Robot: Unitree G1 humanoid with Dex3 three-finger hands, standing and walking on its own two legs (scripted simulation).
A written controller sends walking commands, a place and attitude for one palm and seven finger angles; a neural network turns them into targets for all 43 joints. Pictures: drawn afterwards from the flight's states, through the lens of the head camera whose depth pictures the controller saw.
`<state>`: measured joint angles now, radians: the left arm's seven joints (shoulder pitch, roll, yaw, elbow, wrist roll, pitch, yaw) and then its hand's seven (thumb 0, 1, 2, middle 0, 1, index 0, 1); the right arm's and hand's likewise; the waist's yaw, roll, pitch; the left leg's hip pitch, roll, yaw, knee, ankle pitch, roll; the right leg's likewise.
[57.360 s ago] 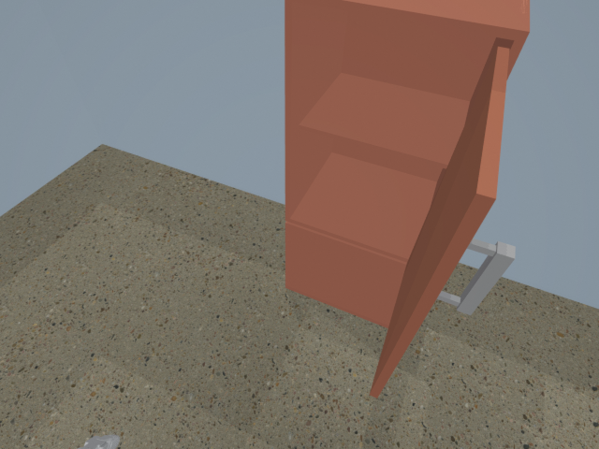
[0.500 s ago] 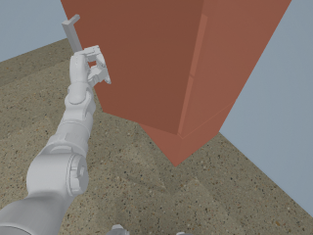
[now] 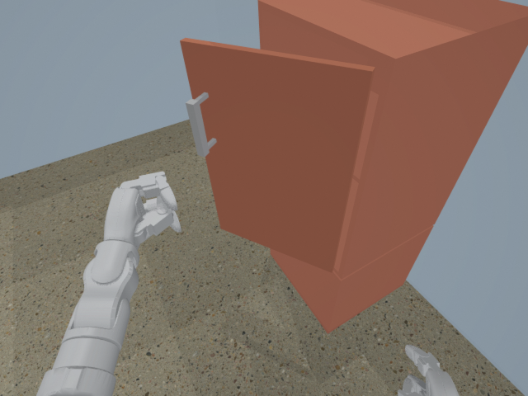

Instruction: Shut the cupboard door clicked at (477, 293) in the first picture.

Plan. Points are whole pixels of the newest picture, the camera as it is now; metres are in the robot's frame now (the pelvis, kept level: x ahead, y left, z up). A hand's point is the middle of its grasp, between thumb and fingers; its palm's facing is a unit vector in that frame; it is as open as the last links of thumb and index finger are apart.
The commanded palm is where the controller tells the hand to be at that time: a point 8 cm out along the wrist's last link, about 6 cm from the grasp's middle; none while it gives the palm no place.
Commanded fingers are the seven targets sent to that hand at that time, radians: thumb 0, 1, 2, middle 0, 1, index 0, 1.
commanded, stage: draw the hand back to the body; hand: left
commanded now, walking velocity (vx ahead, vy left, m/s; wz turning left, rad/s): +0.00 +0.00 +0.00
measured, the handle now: (203, 125) +0.66 +0.17 +0.09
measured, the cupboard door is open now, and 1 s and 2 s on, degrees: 33 33 33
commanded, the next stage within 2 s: step back with the hand held close in 0.96 s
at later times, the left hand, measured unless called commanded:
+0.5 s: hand (49, 275) +0.22 +0.26 +0.16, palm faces +0.41 -0.84 -0.36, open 5.5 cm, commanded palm +0.17 +0.30 +0.18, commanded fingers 0.00 0.90 0.90 -0.28 -0.39 -0.28 -0.39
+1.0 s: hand (42, 277) +0.21 +0.26 +0.17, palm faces +0.44 -0.80 -0.40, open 7.4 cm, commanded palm +0.16 +0.30 +0.19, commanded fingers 0.00 0.90 0.90 -0.20 -0.30 -0.20 -0.30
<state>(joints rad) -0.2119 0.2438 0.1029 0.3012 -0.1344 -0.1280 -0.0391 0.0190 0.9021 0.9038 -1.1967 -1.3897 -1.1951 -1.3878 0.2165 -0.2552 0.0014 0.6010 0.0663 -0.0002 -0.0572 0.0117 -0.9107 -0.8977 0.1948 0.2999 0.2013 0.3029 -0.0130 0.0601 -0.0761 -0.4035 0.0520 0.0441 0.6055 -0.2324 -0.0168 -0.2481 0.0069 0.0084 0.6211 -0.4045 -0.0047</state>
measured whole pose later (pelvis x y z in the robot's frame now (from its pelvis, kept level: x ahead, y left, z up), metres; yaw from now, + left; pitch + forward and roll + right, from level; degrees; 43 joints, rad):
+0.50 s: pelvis +0.02 +0.01 +0.02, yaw +1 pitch -4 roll +0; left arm 0.36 0.34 0.28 -0.26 -0.09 -0.05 0.08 0.02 0.90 0.90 -0.55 -0.68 -0.55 -0.68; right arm 0.19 -0.22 0.04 0.62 0.02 -0.01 -0.07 0.01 -0.91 -0.90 0.20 0.30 0.21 0.30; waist 0.06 0.07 0.00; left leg -0.18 0.03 0.05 0.42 -0.17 -0.01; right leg 0.00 -0.01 0.00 0.38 -0.32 0.01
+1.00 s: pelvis +0.03 -0.01 +0.02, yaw +1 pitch -3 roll +1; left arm 0.46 0.35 0.33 -0.37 -0.08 -0.08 0.09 0.02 0.89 0.90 -0.21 -0.31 -0.21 -0.31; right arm 0.18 -0.23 0.02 0.63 0.01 -0.08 -0.08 0.01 -0.91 -0.90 0.20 0.30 0.20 0.30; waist 0.06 0.06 -0.01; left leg -0.17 0.04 0.04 0.42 -0.19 -0.03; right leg 0.02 0.00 0.00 0.38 -0.33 -0.01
